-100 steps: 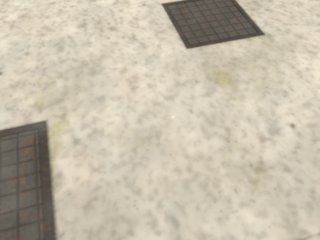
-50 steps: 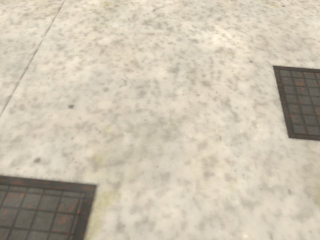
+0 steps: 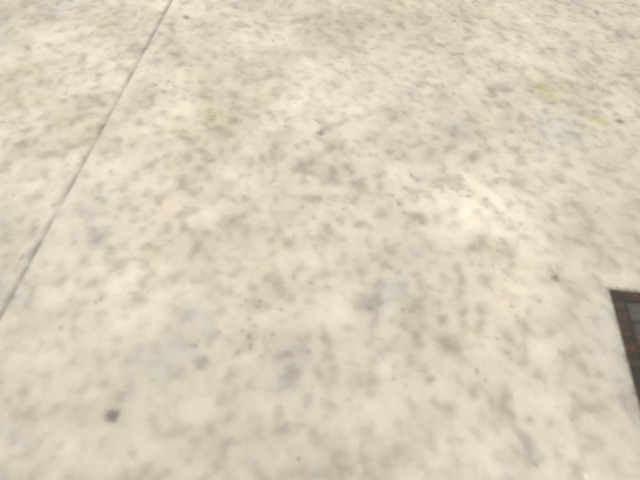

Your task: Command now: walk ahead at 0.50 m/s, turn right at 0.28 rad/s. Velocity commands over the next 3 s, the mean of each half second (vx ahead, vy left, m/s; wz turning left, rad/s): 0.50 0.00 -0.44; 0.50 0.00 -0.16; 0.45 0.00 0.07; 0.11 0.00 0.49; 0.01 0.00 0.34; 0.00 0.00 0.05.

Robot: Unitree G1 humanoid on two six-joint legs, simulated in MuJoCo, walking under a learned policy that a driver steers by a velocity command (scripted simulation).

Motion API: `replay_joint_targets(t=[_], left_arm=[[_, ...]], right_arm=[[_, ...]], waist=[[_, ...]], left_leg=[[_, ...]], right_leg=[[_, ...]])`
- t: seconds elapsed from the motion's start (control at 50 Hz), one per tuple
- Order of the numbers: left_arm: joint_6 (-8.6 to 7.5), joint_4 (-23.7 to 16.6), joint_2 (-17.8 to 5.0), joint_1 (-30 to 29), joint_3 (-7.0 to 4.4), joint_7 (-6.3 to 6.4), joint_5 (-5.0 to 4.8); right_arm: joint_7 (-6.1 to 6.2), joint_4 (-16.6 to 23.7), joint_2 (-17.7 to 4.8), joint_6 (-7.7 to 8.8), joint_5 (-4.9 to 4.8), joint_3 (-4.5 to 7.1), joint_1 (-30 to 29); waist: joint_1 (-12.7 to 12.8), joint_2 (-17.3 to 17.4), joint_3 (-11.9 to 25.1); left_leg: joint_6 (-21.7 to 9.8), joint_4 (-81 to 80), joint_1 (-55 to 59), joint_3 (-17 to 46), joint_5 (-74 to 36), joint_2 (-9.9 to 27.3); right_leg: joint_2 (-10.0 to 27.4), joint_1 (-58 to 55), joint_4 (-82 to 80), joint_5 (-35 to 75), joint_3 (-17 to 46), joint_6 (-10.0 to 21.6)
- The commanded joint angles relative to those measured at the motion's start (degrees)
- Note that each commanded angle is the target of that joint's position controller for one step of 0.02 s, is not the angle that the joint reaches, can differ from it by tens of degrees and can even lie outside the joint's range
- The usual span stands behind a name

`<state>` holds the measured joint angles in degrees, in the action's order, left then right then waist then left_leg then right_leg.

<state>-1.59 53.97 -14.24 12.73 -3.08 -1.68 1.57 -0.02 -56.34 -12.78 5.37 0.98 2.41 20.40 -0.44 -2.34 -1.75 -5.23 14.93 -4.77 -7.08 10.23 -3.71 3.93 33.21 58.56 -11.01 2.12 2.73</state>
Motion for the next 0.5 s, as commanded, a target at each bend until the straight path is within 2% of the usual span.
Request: replay_joint_targets(t=[0.02, 0.1, 0.18, 0.24, 0.26, 0.28, 0.3, 0.32, 0.34, 0.36, 0.38, 0.4, 0.42, 0.44, 0.5], left_arm=[[0.12, -3.09, -1.82, -2.15, -0.22, -0.44, -0.15], [-0.25, -5.84, -0.35, -9.43, 0.76, -0.88, -0.1], [-0.45, -8.4, -0.53, -13.78, 1.02, -1.14, 0.17], [-0.42, -7.72, -1.87, -9.18, 0.23, -0.76, 0.41], [-0.54, -6.46, -2.86, -4.5, -0.39, -0.58, 0.46], [-0.92, -4.3, -4.27, 2.88, -1.33, -0.34, 0.78], [-1.13, -2.16, -8.59, 11.84, -3.07, 0.37, 1.61], [-0.69, -3.0, -15.02, 11.67, -4.78, 1.08, 1.31], [0.12, -2.79, -14.18, 12.61, -4.62, 1.1, -0.76], [0.29, -2.81, -12.56, 8.33, -4.21, 1.54, -1.04], [0.14, -3.12, -9.28, 5.53, -3.48, 1.56, -1.1], [-0.18, -3.47, -7.6, 3.06, -3.01, 1.74, -1.22], [-0.58, -3.64, -6.27, 1.8, -2.52, 1.95, -1.57], [-1.2, -3.68, -5.86, 1.82, -2.2, 1.91, -1.64], [-2.54, -2.54, -7.45, 4.98, -2.36, 1.71, -1.63]], right_arm=[[0.29, 1.81, -5.93, 1.09, -0.02, 0.95, 1.35], [0.77, 0.78, -5.87, 1.22, -0.09, 0.71, 3.28], [1.61, -1.0, -6.58, 0.64, 0.21, 0.85, 6.58], [2.19, -0.94, -8.48, -0.14, 0.48, 1.3, 5.09], [2.22, -0.74, -9.23, -0.66, 0.61, 1.54, 4.52], [2.15, -0.24, -9.82, -1.16, 0.42, 1.7, 3.9], [1.88, 1.48, -9.42, -1.14, 0.11, 1.53, 2.74], [0.35, 5.31, -3.05, -0.65, -0.61, 0.4, 5.4], [0.15, 6.96, -7.92, 0.04, -0.04, 1.41, -2.18], [-0.12, 8.78, -7.17, 0.9, -0.55, 1.13, -5.91], [-0.03, 8.52, -7.18, 1.39, -0.59, 1.06, -5.65], [0.13, 8.14, -6.99, 0.87, 0.09, 1.2, -5.33], [0.1, 8.15, -6.54, -0.31, 1.11, 1.1, -4.03], [-0.13, 7.87, -5.74, -1.49, 1.59, 1.02, -2.88], [-0.82, 8.92, -4.46, -3.2, 1.78, 0.74, -5.12]], waist=[[0.38, 5.3, -3.24], [-1.22, 5.59, -4.41], [-2.22, 5.71, -4.96], [0.64, 7.87, -1.32], [2.6, 8.21, 1.52], [5.79, 7.45, 5.63], [9.98, 3.29, 10.77], [5.82, -11.28, 15.6], [8.04, -2.53, 16.42], [6.09, -0.79, 7.88], [3.75, 3.26, 3.72], [1.46, 4.69, 1.14], [-0.33, 3.97, 1.11], [-1.23, 3.49, 1.83], [-1.16, 1.87, 0.84]], left_leg=[[-4.24, -9.68, -0.55, 7.26, -11.53, 15.84], [-2.94, -9.23, 1.6, 1.56, -17.96, 15.34], [-2.51, -4.93, 9.41, -1.56, -28.3, 17.48], [-1.64, 6.24, 13.04, -4.49, -52.13, 18.38], [-1.5, 14.17, 13.03, -5.24, -56.73, 18.41], [-0.75, 25.4, 9.38, -6.1, -53.29, 17.9], [0.93, 41.94, -2.36, -6.47, -37.67, 16.43], [4.28, 64.63, -28.75, -4.98, 16.58, 3.96], [3.88, 69.37, -36.11, 8.08, 18.63, 2.55], [3.37, 66.11, -39.59, 9.49, 12.39, 6.48], [3.47, 60.57, -36.57, 9.09, 8.7, 8.4], [4.1, 56.64, -33.1, 9.14, 7.99, 9.58], [5.13, 53.86, -29.22, 9.24, 7.79, 10.15], [5.82, 51.7, -27.11, 8.97, 7.91, 10.33], [7.23, 45.07, -27.61, 6.76, 3.89, 10.63]], right_leg=[[0.92, 5.54, -4.13, 6.49, 0.28, -0.7], [0.14, 3.58, -15.55, 12.41, -4.19, -0.26], [-1.32, 3.04, -22.07, 8.65, -8.03, 2.38], [-5.95, -4.66, -23.64, 0.39, -11.32, 5.93], [-8.08, -9.76, -24.61, -2.07, -12.0, 7.44], [-9.55, -19.45, -28.45, -1.03, -11.24, 9.29], [-2.91, -33.64, -31.72, -4.02, -0.85, 12.76], [15.03, -51.68, -35.1, -1.38, 30.3, 22.66], [15.49, -51.64, -41.14, -1.29, 38.63, 23.0], [14.32, -44.82, -42.44, 1.42, 29.37, 20.68], [12.02, -37.35, -43.84, 7.35, 24.36, 18.1], [9.12, -31.52, -44.62, 12.95, 19.8, 16.14], [6.81, -27.56, -45.33, 16.59, 16.39, 15.18], [5.78, -26.1, -45.74, 18.69, 14.17, 14.73], [3.76, -23.79, -47.92, 21.92, 10.36, 13.82]])
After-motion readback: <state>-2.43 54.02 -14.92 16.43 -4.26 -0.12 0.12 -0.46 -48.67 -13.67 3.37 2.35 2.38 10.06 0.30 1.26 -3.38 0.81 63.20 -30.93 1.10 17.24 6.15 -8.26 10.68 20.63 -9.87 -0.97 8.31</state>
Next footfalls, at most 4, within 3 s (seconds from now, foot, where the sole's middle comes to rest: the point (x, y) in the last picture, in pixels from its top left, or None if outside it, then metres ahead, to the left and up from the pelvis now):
0.30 right None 0.30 -0.12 -0.78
0.84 left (342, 413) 0.65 -0.05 -0.78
1.38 right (454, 337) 0.85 -0.33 -0.78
1.88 left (376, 308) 0.93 -0.14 -0.78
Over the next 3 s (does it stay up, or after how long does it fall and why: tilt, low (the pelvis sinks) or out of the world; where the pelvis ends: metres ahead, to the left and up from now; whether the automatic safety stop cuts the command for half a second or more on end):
stays up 0.83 -0.24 0.00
